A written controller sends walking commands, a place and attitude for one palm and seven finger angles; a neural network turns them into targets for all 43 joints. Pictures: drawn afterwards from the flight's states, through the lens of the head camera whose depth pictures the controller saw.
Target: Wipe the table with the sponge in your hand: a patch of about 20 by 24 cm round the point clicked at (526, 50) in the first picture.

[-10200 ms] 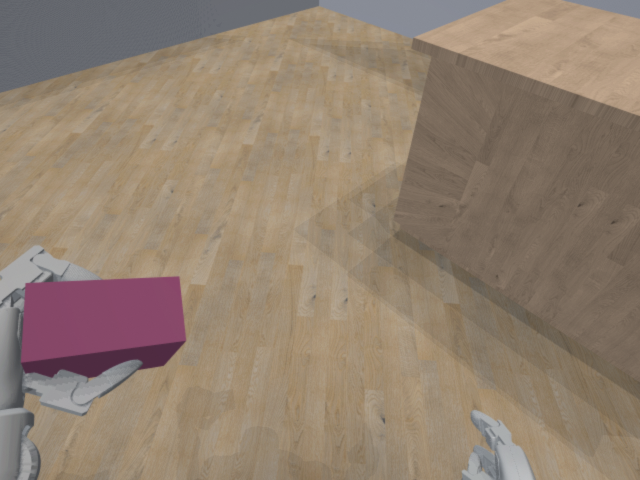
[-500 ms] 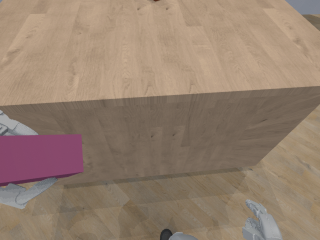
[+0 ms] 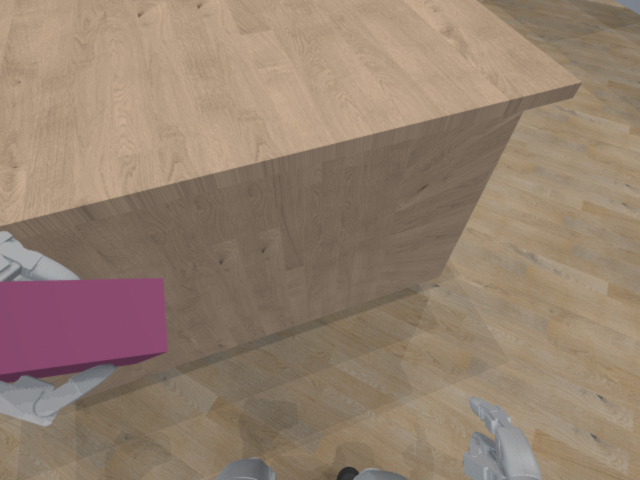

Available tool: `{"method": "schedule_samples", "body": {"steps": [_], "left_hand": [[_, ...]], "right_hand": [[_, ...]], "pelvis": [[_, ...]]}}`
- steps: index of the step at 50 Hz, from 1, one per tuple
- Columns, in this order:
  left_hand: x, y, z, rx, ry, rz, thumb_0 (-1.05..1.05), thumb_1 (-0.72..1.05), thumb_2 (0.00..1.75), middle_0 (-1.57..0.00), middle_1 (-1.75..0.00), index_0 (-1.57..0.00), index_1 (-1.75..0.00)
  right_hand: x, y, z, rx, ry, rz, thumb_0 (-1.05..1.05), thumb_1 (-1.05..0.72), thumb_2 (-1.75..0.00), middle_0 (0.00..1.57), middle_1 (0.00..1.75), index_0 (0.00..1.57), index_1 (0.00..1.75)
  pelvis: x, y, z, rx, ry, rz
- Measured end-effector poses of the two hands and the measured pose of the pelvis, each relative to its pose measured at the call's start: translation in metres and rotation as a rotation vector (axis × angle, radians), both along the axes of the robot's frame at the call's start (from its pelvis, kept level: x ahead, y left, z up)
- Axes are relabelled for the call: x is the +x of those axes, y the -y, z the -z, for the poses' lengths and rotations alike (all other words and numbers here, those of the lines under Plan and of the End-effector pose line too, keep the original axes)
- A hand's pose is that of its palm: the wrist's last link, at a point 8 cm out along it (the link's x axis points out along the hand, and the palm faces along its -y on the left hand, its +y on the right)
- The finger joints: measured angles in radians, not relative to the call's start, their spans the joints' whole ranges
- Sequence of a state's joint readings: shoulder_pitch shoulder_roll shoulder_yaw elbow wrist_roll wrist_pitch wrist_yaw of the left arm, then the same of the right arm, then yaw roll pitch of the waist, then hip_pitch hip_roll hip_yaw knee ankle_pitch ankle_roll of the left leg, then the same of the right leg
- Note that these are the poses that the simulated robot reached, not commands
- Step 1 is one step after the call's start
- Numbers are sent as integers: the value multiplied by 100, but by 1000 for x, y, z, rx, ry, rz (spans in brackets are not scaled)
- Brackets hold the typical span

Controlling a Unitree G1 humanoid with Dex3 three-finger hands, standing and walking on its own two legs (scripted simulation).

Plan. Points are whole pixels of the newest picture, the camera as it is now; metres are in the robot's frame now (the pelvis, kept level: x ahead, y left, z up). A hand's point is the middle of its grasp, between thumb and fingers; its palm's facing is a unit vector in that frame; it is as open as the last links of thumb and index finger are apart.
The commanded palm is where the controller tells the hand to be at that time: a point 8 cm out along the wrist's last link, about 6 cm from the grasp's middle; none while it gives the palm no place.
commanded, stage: take the last steps up to it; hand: left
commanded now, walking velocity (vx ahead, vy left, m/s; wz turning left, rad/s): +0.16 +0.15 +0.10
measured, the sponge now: (101, 328) +0.23 +0.20 +0.15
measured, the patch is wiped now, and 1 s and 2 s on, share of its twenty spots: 0.00 0.00 0.00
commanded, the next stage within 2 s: come to a stop and stand still in 0.82 s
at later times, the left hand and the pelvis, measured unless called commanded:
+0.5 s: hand out of the picture +0.20 +0.27 +0.17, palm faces +0.45 -0.80 -0.41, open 10.2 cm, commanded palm +0.14 +0.32 +0.18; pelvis +0.00 +0.03 -0.01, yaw +3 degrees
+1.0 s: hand out of the picture +0.25 +0.34 +0.17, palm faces +0.41 -0.78 -0.48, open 10.2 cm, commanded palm +0.20 +0.38 +0.18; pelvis +0.05 +0.09 -0.01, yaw +2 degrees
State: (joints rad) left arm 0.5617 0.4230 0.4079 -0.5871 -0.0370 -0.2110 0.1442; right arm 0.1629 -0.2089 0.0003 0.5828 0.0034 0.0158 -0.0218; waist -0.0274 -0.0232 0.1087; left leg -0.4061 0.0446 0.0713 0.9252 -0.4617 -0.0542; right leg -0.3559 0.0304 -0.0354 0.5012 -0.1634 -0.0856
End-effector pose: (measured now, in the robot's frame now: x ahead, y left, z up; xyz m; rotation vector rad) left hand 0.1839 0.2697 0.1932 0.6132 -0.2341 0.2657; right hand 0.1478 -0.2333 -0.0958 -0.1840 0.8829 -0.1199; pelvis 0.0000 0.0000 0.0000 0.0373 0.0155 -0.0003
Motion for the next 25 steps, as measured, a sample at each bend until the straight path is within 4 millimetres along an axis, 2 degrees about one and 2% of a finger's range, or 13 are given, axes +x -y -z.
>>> {"method": "schedule_samples", "body": {"steps": [5,9,12,15,20,25], "left_hand": [[-12,-8,2,-27,30,-16,-1,-50,99,-73,-135,-73,-135],[-23,-18,9,-68,60,-32,-1,-50,99,-73,-135,-73,-135],[-29,-24,11,-73,66,-60,-1,-50,99,-73,-135,-73,-135],[-32,-28,11,-64,85,-89,-1,-50,99,-73,-135,-73,-135],[-29,-32,13,-93,121,-107,-1,-50,99,-73,-135,-73,-135],[-26,-42,10,-95,139,-85,-1,-50,99,-73,-135,-73,-135]], "right_hand": [[-16,20,-13,-85,6,22,1,-91,-90,20,30,20,30],[-22,21,-21,-127,37,35,1,-91,-90,20,30,20,30],[-21,13,-22,-115,75,32,1,-91,-90,20,30,20,30],[-14,1,-14,-81,106,8,1,-91,-90,20,30,20,30],[-4,-22,0,-23,86,-39,1,-91,-90,20,30,20,30],[5,-45,-1,-16,71,-74,1,-91,-90,20,30,20,30]], "pelvis": [[-7,-3,-2,-10,-6,-7],[-12,-10,1,-28,18,-14],[-11,-12,1,-36,27,-19],[-8,-12,5,-40,33,-30],[-6,-17,9,-34,33,-50],[-5,-31,8,-18,34,-53]]}}
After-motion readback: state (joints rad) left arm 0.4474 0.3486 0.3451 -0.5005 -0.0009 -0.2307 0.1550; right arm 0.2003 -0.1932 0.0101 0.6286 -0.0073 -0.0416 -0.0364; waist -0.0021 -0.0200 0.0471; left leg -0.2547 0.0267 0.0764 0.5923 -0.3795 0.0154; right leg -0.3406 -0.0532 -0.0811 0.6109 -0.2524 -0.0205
